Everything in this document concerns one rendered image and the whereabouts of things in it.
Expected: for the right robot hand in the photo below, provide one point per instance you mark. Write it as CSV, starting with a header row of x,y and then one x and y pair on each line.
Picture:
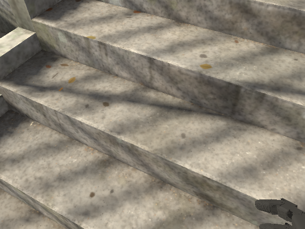
x,y
284,209

